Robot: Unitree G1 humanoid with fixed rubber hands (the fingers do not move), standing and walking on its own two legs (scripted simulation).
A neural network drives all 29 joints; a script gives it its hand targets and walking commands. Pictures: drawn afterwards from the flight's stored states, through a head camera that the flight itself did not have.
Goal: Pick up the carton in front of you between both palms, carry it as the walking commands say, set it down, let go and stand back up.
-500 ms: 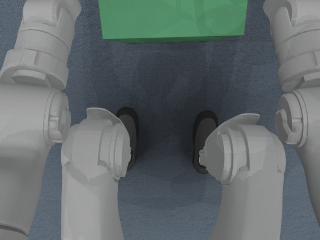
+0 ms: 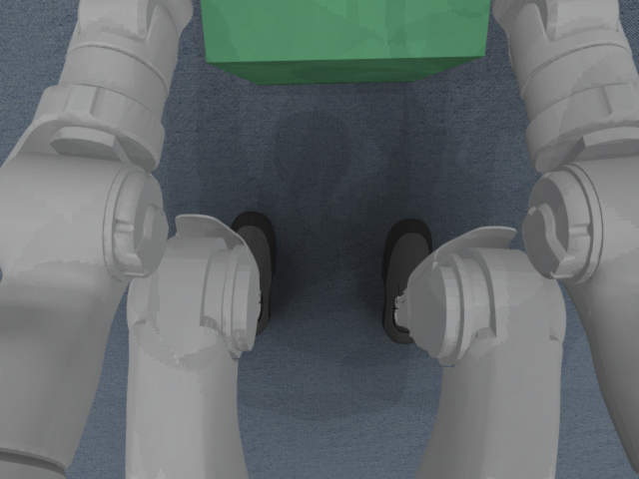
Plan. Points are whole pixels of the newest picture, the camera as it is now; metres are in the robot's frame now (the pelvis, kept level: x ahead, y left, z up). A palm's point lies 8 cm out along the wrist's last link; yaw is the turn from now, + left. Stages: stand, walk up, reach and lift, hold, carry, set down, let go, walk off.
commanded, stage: reach and lift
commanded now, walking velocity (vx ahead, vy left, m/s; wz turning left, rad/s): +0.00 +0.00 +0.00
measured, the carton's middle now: out of the picture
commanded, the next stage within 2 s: none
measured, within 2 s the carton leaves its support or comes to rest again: leaves its support in 0.18 s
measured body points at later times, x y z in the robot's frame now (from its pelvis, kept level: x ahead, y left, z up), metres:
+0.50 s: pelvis +0.00 +0.00 +0.06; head +0.29 +0.00 +0.41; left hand +0.53 +0.16 -0.02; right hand +0.54 -0.15 -0.02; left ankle +0.12 +0.13 -0.33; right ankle +0.12 -0.12 -0.33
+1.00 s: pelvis +0.02 +0.00 +0.17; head +0.25 +0.00 +0.56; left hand +0.50 +0.16 +0.13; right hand +0.50 -0.15 +0.12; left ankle +0.12 +0.13 -0.33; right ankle +0.12 -0.12 -0.33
